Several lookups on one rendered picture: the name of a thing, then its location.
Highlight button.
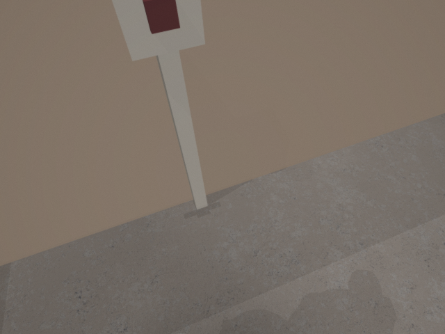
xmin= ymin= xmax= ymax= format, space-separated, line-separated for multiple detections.
xmin=143 ymin=0 xmax=180 ymax=34

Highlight panel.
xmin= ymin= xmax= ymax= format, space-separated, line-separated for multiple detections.
xmin=112 ymin=0 xmax=208 ymax=209

